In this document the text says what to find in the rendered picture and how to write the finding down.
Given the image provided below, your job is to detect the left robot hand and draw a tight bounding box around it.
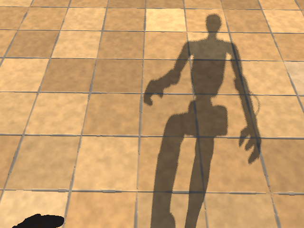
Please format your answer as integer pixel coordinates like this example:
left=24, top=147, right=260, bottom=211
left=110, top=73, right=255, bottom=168
left=12, top=214, right=65, bottom=228

